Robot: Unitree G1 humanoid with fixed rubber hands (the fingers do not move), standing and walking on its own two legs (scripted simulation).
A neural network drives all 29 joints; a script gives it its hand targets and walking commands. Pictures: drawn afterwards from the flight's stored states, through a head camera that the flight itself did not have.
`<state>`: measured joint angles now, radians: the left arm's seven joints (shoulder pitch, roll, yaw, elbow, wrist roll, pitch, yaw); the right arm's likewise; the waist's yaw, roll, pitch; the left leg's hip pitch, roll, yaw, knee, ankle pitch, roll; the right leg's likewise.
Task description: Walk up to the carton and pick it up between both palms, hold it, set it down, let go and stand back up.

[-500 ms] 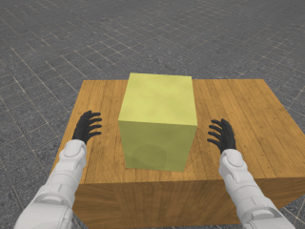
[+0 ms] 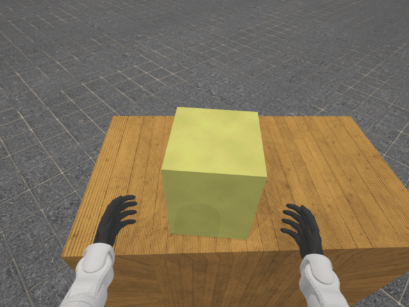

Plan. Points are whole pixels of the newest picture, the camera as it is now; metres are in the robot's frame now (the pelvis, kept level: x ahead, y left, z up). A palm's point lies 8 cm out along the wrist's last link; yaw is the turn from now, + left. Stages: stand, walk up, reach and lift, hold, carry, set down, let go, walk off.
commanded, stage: set down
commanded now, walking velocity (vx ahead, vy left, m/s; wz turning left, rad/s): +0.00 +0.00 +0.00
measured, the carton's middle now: (212, 174) +0.46 -0.01 +0.00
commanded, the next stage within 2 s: let go in 1.46 s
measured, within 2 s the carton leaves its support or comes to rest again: neither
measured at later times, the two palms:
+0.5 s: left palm (100, 276) +0.23 +0.21 -0.04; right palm (312, 286) +0.20 -0.20 -0.04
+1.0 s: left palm (92, 297) +0.19 +0.23 -0.06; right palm (315, 302) +0.18 -0.20 -0.06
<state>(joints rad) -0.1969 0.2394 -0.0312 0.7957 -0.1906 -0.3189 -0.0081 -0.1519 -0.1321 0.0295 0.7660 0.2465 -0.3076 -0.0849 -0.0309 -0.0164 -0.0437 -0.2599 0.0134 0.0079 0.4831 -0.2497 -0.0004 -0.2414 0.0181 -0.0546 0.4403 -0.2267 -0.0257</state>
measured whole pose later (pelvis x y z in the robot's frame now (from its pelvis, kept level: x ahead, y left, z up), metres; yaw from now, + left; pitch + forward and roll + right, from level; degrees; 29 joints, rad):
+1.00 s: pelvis +0.01 +0.00 +0.00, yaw -1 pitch -4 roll +0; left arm 0.17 0.24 -0.03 0.58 -0.10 -0.13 0.00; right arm 0.16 -0.11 -0.01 0.73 0.06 -0.32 -0.02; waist 0.01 -0.02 0.04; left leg -0.10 0.01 0.02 0.42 -0.26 0.00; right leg -0.09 0.03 -0.02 0.39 -0.24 -0.03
